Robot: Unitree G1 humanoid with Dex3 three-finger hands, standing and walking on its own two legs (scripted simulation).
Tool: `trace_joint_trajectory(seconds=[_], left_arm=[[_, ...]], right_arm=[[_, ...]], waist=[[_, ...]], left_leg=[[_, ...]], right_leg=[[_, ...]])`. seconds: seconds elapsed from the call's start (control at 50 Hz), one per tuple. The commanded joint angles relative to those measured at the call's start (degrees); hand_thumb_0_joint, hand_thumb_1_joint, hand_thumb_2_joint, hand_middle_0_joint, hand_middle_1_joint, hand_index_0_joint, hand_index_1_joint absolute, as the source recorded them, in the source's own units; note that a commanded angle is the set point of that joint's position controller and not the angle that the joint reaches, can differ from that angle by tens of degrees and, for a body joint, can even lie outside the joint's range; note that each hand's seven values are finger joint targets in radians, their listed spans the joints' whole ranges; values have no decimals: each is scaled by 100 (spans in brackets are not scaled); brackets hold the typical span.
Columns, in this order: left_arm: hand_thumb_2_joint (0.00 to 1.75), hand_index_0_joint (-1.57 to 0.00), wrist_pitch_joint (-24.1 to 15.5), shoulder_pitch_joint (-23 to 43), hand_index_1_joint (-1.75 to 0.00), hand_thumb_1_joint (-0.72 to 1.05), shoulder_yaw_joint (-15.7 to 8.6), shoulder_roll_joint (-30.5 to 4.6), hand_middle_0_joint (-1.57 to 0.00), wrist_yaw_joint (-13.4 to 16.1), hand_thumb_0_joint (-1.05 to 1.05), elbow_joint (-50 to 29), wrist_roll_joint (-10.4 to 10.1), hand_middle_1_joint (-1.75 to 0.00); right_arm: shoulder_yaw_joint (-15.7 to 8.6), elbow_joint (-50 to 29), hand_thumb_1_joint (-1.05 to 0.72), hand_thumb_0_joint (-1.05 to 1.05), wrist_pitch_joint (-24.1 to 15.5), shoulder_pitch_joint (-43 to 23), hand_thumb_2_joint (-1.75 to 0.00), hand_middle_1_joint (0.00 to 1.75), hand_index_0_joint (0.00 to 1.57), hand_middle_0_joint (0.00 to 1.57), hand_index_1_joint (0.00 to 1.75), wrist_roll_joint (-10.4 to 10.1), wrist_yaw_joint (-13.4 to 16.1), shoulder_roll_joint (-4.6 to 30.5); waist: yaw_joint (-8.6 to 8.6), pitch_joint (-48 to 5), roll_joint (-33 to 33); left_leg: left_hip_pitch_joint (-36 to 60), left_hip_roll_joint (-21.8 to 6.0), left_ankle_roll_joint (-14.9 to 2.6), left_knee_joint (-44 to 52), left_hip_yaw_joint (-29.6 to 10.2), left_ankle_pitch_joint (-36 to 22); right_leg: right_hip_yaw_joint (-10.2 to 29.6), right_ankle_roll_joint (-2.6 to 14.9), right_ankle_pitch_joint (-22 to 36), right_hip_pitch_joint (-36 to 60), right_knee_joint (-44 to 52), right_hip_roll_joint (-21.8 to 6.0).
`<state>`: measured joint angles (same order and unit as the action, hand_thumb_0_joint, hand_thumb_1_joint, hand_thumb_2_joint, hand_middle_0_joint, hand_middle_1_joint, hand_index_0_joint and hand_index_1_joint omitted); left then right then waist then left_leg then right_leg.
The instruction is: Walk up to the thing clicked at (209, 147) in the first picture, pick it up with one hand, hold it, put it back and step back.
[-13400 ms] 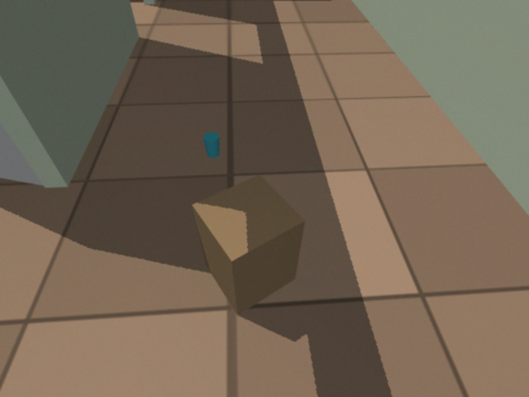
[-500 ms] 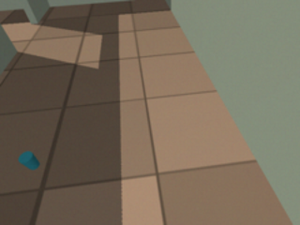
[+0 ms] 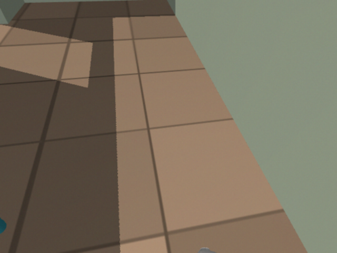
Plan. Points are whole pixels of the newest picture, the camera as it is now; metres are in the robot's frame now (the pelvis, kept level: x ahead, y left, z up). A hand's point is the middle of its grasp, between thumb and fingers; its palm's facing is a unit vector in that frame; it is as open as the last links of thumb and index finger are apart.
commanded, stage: walk up
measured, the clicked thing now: out of the picture +0.43 +0.90 -0.71
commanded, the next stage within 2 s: none
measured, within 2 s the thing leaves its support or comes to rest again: neither
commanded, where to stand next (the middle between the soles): +0.54 -0.01 m, yaw +2 degrees
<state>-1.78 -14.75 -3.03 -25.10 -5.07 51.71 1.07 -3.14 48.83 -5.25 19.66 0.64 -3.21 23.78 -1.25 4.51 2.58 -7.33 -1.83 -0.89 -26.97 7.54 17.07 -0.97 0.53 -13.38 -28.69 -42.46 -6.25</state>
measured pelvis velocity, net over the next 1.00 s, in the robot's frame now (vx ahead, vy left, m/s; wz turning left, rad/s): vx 0.37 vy -0.05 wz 0.03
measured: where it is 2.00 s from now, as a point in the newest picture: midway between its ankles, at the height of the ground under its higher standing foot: (167, 216)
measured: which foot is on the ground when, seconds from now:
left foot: down 0.00-0.12, up 0.14-0.48, down 0.50-0.92, up 0.94-1.00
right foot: up 0.00-0.08, down 0.10-0.54, up 0.56-0.88, down 0.90-1.00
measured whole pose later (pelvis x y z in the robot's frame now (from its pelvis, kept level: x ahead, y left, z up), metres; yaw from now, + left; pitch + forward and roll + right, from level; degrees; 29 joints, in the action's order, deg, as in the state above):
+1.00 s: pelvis +0.37 -0.05 -0.02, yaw +2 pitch -3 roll +1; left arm -4.7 -15.2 -3.2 -23.5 -3.1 49.5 0.6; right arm -3.0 50.3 -1.6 18.3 0.7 -2.1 25.1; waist 0.1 4.8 -2.6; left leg -18.8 -2.6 -2.0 -58.8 0.2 27.7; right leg -4.0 1.3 -14.8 -21.0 -38.7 -3.0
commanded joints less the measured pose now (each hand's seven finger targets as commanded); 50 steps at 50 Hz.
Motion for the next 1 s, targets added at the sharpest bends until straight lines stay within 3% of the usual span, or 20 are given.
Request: trace_joint_trajectory(seconds=[0.0, 0.06, 0.08, 0.1, 0.12, 0.14, 0.24, 0.42, 0.48, 0.5, 0.52, 0.54, 0.58, 0.64, 0.8, 0.86, 0.88, 0.9, 0.92, 0.98], left_arm=[[90, -20, -222, 359, -30, 90, -349, -918, -20, 14, 0, -503, -23, -30], [90, -20, -299, -378, -30, 90, -497, -1137, -20, 102, 0, -264, -18, -30], [90, -20, -361, -894, -30, 90, -606, -1406, -20, 172, 0, -179, 4, -30], [90, -20, -403, -1120, -30, 90, -710, -1943, -20, 246, 0, -275, -21, -30], [90, -20, -373, -910, -30, 90, -666, -2053, -20, 239, 0, -325, -90, -30], [90, -20, -346, -622, -30, 90, -624, -1865, -20, 262, 0, -412, -156, -30], [90, -20, -381, -66, -30, 90, -448, -1334, -20, 291, 0, -635, -116, -30], [90, -20, -347, -177, -30, 90, -439, -1448, -20, 209, 0, -813, -64, -30], [90, -20, -282, -86, -30, 90, -267, -1174, -20, 216, 0, -880, -23, -30], [90, -20, -287, -191, -30, 90, -172, -848, -20, 230, 0, -921, -44, -30], [90, -20, -255, -357, -30, 90, -167, -707, -20, 250, 0, -900, -126, -30], [90, -20, -205, -230, -30, 90, -298, -1283, -20, 364, 0, -748, -59, -30], [90, -20, -207, -356, -30, 90, -263, -1203, -20, 367, 0, -561, -131, -30], [90, -20, -161, -672, -30, 90, -257, -1096, -20, 286, 0, -351, -116, -30], [90, -20, -190, -75, -30, 90, -351, -949, -20, 108, 0, -457, -39, -30], [90, -20, -285, -818, -30, 90, -447, -1076, -20, 182, 0, -199, -16, -30], [90, -20, -358, -1247, -30, 90, -566, -1340, -20, 258, 0, -116, 8, -30], [90, -20, -431, -1433, -30, 90, -676, -1901, -20, 343, 0, -243, 14, -30], [90, -20, -404, -1181, -30, 90, -630, -2064, -20, 321, 0, -336, -43, -30], [90, -20, -409, -535, -30, 90, -494, -1583, -20, 401, 0, -532, -152, -30]], right_arm=[[-472, -491, -90, 0, -98, -143, -90, 30, 20, 20, 30, -51, 127, 1597], [-374, -557, -90, 0, -40, -135, -90, 30, 20, 20, 30, -38, 155, 1390], [-241, -551, -90, 0, -44, 106, -90, 30, 20, 20, 30, -44, 150, 1045], [-129, -665, -90, 0, -27, 197, -90, 30, 20, 20, 30, -72, 142, 752], [-285, -520, -90, 0, 64, -52, -90, 30, 20, 20, 30, -19, 222, 1312], [-321, -360, -90, 0, 84, 6, -90, 30, 20, 20, 30, -74, 226, 1434], [-311, -3, -90, 0, 110, 403, -90, 30, 20, 20, 30, -27, 75, 1245], [-350, -220, -90, 0, -10, -425, -90, 30, 20, 20, 30, 56, -35, 1014], [-486, 43, -90, 0, -95, 347, -90, 30, 20, 20, 30, 76, 57, 1288], [-591, 133, -90, 0, -135, 913, -90, 30, 20, 20, 30, 103, 129, 1669], [-672, -27, -90, 0, -169, 1067, -90, 30, 20, 20, 30, 104, 168, 2124], [-695, -101, -90, 0, -130, 814, -90, 30, 20, 20, 30, -53, 159, 2153], [-506, -242, -90, 0, -123, 385, -90, 30, 20, 20, 30, -51, 223, 1695], [-431, -321, -90, 0, -123, 45, -90, 30, 20, 20, 30, -64, 239, 1542], [-455, -547, -90, 0, -55, -214, -90, 30, 20, 20, 30, -23, 152, 1661], [-350, -637, -90, 0, 46, -421, -90, 30, 20, 20, 30, -16, 134, 1376], [-224, -626, -90, 0, 57, -108, -90, 30, 20, 20, 30, -20, 141, 1027], [-64, -779, -90, 0, 57, 33, -90, 30, 20, 20, 30, -46, 139, 577], [-250, -680, -90, 0, 133, -288, -90, 30, 20, 20, 30, 10, 219, 1190], [-304, -311, -90, 0, 171, -64, -90, 30, 20, 20, 30, -86, 188, 1341]], waist=[[5, -139, -960], [488, -520, -168], [712, -811, 820], [739, -851, 1787], [741, -520, 1067], [561, -268, 519], [193, -185, 685], [360, -168, 386], [-188, -458, -376], [-493, -746, -1501], [-475, -719, -2042], [-412, -533, -1290], [-110, -328, -716], [87, -346, -1132], [62, -95, -1228], [518, -434, -477], [735, -675, 578], [732, -641, 1924], [716, -356, 1208], [338, -1, 385]], left_leg=[[-437, -1288, -988, 862, -938, -750], [-1084, -1077, -712, -586, -788, -967], [-1552, -535, -500, -2111, -294, -804], [-2810, 239, -175, -3528, -116, 1101], [-3021, 71, -160, -4058, -769, 1469], [-2963, -121, -161, -4134, -1206, 991], [-2255, -361, -7, -3021, -856, 107], [-1332, -234, 75, -699, -349, -638], [455, 12, -133, -417, -311, -154], [1193, -757, -463, 325, -1594, 929], [1540, -2143, -1011, 1398, -4357, 1578], [1106, -2487, -1519, 1310, -4626, 1382], [713, -1907, -1246, 988, -3058, -505], [88, -1520, -1166, 845, -1728, -1433], [-978, -1276, -1101, 876, -1188, 112], [-1443, -915, -793, -524, -790, 67], [-1956, -561, -598, -2010, -475, -46], [-3079, 196, -217, -3585, -200, 1285], [-3256, 76, -163, -3944, -825, 1660], [-3065, -402, -102, -3701, -1149, 664]], right_leg=[[-255, 99, 405, 721, 671, 172], [-216, 230, 172, 2443, 1024, 418], [528, 383, -753, 3114, 1698, -43], [3161, 881, -1699, 3571, 2747, -1550], [3873, 1357, -2153, 2960, 2980, -1904], [3300, 1330, -1974, 2632, 2923, -1721], [1102, 1189, -350, 1756, 2857, -858], [533, 1152, -867, 1401, 2480, -840], [95, 810, -766, 358, 1024, -474], [-347, 530, -360, -278, -733, -26], [-308, 213, -1574, -1420, -1931, 844], [377, 260, -1809, -1374, -2413, 421], [705, 217, -1144, -1076, -2371, 254], [323, 77, -845, -402, -1558, 35], [-206, 39, 47, 846, 326, 182], [-443, 96, 158, 2277, 1021, 517], [220, 225, -616, 3083, 1571, 209], [2902, 764, -1502, 3330, 2629, -1377], [3982, 1503, -1868, 2685, 2933, -1958], [2362, 1334, -849, 2150, 2719, -1348]])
